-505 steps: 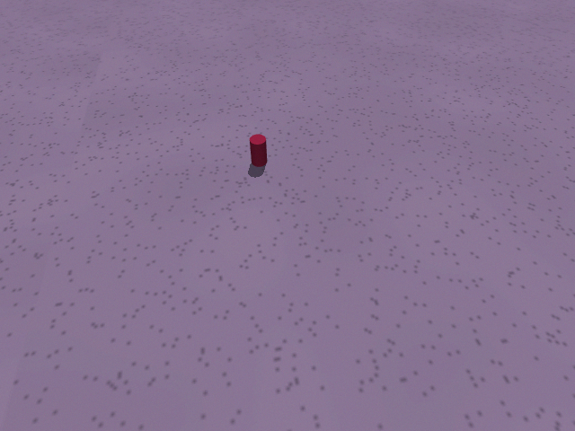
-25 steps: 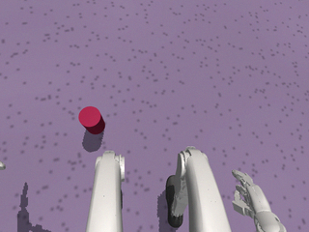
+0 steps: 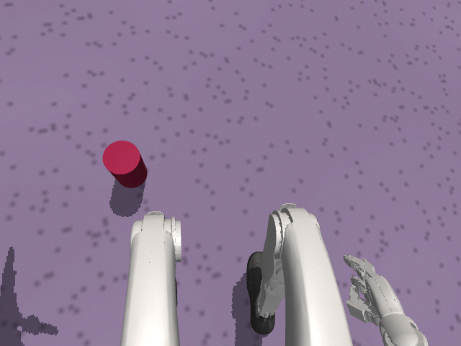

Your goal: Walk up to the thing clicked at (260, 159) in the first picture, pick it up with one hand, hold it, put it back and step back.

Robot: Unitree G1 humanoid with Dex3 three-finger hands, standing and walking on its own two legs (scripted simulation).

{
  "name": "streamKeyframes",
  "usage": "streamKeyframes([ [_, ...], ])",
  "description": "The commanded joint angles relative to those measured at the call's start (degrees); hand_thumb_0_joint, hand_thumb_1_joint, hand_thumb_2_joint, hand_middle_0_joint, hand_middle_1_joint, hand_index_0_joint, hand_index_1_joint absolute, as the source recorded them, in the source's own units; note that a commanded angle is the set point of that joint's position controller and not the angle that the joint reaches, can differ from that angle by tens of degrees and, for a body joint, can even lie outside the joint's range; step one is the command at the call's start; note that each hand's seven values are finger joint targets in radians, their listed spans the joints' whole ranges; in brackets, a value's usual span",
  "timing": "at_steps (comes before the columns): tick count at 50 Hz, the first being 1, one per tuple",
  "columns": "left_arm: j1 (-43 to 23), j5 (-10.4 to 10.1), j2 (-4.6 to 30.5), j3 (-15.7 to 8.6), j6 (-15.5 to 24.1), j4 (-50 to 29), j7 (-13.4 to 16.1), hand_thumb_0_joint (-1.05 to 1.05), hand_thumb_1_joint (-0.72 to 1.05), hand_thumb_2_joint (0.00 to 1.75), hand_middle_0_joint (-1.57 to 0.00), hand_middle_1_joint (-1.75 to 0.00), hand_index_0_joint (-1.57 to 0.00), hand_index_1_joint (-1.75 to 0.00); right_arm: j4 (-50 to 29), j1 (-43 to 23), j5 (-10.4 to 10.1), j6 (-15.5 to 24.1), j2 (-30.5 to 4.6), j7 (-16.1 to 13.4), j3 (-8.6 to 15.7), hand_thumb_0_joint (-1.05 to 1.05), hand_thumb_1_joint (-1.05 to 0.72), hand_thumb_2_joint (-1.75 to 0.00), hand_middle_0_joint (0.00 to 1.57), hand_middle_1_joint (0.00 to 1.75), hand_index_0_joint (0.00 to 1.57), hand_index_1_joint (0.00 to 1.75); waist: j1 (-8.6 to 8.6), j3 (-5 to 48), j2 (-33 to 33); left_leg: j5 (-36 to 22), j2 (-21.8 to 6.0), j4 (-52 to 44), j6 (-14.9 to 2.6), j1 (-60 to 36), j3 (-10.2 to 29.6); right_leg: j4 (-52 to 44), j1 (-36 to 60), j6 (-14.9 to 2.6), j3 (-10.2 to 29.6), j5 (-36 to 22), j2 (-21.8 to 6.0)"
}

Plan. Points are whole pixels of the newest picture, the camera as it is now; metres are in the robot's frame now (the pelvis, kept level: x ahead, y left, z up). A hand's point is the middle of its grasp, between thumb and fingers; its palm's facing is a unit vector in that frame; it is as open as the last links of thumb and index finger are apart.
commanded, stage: go down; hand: left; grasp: from the side
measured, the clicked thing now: (127, 166) +0.47 +0.23 -0.34
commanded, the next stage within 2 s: approach in 0.84 s
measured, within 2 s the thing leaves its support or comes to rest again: neither
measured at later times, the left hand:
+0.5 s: hand out of the picture +0.37 +0.41 -0.03, palm faces +0.21 -0.97 -0.10, open 17.3 cm
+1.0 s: hand out of the picture +0.37 +0.42 -0.05, palm faces +0.21 -0.97 -0.08, open 17.3 cm
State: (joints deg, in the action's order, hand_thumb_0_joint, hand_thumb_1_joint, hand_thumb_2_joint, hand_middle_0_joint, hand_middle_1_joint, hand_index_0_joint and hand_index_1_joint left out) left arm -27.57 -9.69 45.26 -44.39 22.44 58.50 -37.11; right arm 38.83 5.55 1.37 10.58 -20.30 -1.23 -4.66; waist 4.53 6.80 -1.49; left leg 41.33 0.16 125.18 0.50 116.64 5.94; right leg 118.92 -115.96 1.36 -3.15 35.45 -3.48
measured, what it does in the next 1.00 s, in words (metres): stands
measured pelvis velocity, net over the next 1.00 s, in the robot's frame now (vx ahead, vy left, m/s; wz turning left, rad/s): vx -0.01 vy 0.00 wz -0.02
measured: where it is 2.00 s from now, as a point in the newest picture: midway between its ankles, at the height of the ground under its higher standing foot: (212, 316)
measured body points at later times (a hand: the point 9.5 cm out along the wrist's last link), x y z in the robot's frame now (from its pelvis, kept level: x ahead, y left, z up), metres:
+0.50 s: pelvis -0.01 +0.00 -0.03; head +0.20 +0.07 +0.37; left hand +0.35 +0.46 -0.02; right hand +0.15 -0.28 -0.12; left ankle +0.07 +0.12 -0.38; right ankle +0.11 -0.14 -0.38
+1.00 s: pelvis -0.01 +0.00 -0.04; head +0.20 +0.08 +0.35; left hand +0.36 +0.47 -0.04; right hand +0.15 -0.28 -0.13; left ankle +0.07 +0.12 -0.38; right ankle +0.11 -0.14 -0.38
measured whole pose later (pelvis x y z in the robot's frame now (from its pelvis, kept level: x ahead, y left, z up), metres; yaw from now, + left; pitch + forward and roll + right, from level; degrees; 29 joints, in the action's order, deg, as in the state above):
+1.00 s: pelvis -0.01 +0.00 -0.04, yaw -1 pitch +30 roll -8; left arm -32.5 -10.5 51.0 -48.4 24.5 62.7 -40.6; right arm 38.5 5.6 2.3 9.4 -21.7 -0.1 -7.0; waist 6.1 4.0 -2.5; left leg 40.7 0.8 133.3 -0.1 123.2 6.7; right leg 125.9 -121.5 2.0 -3.2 34.6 -3.5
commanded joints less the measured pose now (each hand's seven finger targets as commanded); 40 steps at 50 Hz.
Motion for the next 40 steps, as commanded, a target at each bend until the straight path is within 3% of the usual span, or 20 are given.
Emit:
streamKeyframes([
  [1, -8.7, -2.2, 24.6, -5.4, 3.1, -9.4, 0.1, 0.0, -0.53, 0.06, -0.05, -0.07, -0.05, -0.08, -3.5, 6.8, -0.1, 1.5, -13.5, -0.9, 4.8, 0.0, -0.92, -0.91, 0.2, 0.3, 0.2, 0.3, -2.85, 33.8, 13.0, -7.6, 0.1, -18.8, -1.78, -21.9, -2.2, -9.1, 18.5, -3.35, -1.8, -4.1, 2.0],
  [4, -9.2, -2.2, 24.6, -5.2, 2.9, -8.3, -0.5, 0.0, -0.52, 0.07, -0.05, -0.08, -0.04, -0.08, -3.3, 7.3, 0.0, 1.5, -13.8, -0.9, 4.6, 0.0, -0.92, -0.91, 0.2, 0.3, 0.2, 0.3, -2.28, 34.4, 14.1, -10.4, 0.2, -17.7, -1.54, -22.8, -2.4, -8.0, 18.1, -3.47, -1.9, -6.0, 1.8],
  [9, -12.4, -2.2, 25.3, -4.7, 3.1, -9.0, -0.9, 0.0, -0.52, 0.07, -0.05, -0.08, -0.04, -0.08, -3.2, 7.0, 0.1, 1.5, -13.9, -0.8, 4.5, 0.0, -0.92, -0.91, 0.2, 0.3, 0.2, 0.3, -1.81, 33.0, 13.9, -7.1, 0.2, -16.4, -1.85, -20.5, -2.4, -7.4, 15.9, -3.38, -1.9, -3.6, 1.9],
  [16, -12.6, -2.0, 26.2, -5.4, 3.1, -8.9, -1.2, 0.0, -0.5, 0.07, -0.05, -0.08, -0.04, -0.08, -3.1, 7.6, 0.1, 1.1, -14.5, -0.6, 4.4, 0.0, -0.91, -0.91, 0.2, 0.3, 0.2, 0.3, -1.91, 33.8, 14.7, -7.8, 0.2, -16.1, -1.58, -21.6, -1.9, -6.1, 14.2, -3.42, -2.2, -4.3, 1.8],
  [22, -13.5, -1.9, 27.2, -5.8, 3.4, -8.8, -1.2, 0.0, -0.49, 0.07, -0.05, -0.08, -0.04, -0.08, -3.2, 7.4, 0.1, 0.9, -14.8, -0.5, 4.4, 0.0, -0.92, -0.91, 0.2, 0.3, 0.2, 0.3, -1.65, 31.5, 15.9, -6.0, 0.1, -16.3, -1.58, -20.7, -1.3, -5.2, 12.5, -3.42, -2.6, -3.1, 1.7],
  [23, -12.6, -2.0, 27.1, -6.2, 3.2, -8.2, -1.2, 0.0, -0.49, 0.08, -0.05, -0.08, -0.04, -0.08, -3.2, 7.7, 0.2, 0.8, -14.7, -0.4, 4.0, 0.0, -0.92, -0.91, 0.2, 0.3, 0.2, 0.3, -1.84, 32.8, 15.3, -8.1, 0.2, -15.6, -1.52, -21.1, -1.6, -5.1, 13.6, -3.42, -2.5, -4.5, 1.7],
  [28, -14.4, -2.0, 26.6, -5.5, 3.6, -7.8, -1.7, 0.0, -0.51, 0.07, -0.05, -0.07, -0.04, -0.08, -3.0, 7.8, 0.3, 0.6, -14.9, -0.3, 4.2, 0.0, -0.92, -0.91, 0.2, 0.3, 0.2, 0.3, -0.85, 31.5, 14.9, -7.8, 0.3, -14.3, -1.75, -19.8, -1.9, -5.0, 12.4, -3.4, -2.4, -4.2, 1.7],
  [31, -14.5, -1.8, 28.8, -6.8, 3.9, -8.3, -1.8, 0.0, -0.49, 0.08, -0.05, -0.08, -0.04, -0.08, -2.9, 7.9, 0.4, 0.6, -15.3, -0.2, 4.0, 0.0, -0.91, -0.91, 0.2, 0.3, 0.2, 0.3, -1.48, 32.6, 16.6, -8.3, 0.2, -14.7, -1.44, -21.5, -1.2, -3.9, 11.8, -3.53, -2.6, -4.6, 1.6],
  [36, -14.9, -2.3, 28.2, -7.0, 4.5, -7.4, -2.2, 0.0, -0.5, 0.08, -0.05, -0.07, -0.04, -0.08, -3.2, 7.3, 0.5, 0.4, -15.5, -0.1, 3.8, 0.0, -0.92, -0.91, 0.2, 0.3, 0.2, 0.3, -0.76, 31.7, 15.3, -7.5, 0.3, -13.5, -1.71, -19.8, -1.6, -4.1, 11.7, -3.31, -2.7, -4.0, 1.7],
  [40, -14.9, -2.2, 29.5, -7.3, 4.8, -7.3, -2.5, 0.0, -0.51, 0.08, -0.05, -0.08, -0.04, -0.08, -3.3, 6.9, 0.7, 0.5, -15.7, -0.2, 3.6, 0.0, -0.92, -0.91, 0.2, 0.3, 0.2, 0.3, -1.42, 31.8, 16.5, -7.1, 0.2, -13.6, -1.52, -20.3, -1.3, -3.2, 10.5, -3.45, -2.7, -3.8, 1.7],
])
